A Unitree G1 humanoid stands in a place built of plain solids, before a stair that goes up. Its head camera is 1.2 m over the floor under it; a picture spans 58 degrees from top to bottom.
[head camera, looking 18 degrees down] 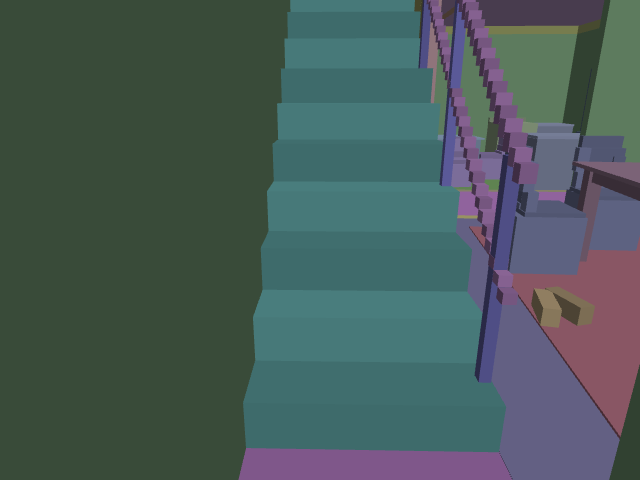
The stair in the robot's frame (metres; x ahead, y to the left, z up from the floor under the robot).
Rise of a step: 0.20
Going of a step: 0.26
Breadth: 0.91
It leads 1 degrees to the right of straight ahead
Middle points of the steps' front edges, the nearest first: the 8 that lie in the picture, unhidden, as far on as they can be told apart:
1.25 -0.19 0.20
1.50 -0.19 0.39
1.76 -0.20 0.59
2.01 -0.20 0.79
2.27 -0.21 0.98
2.52 -0.21 1.18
2.78 -0.22 1.38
3.03 -0.23 1.57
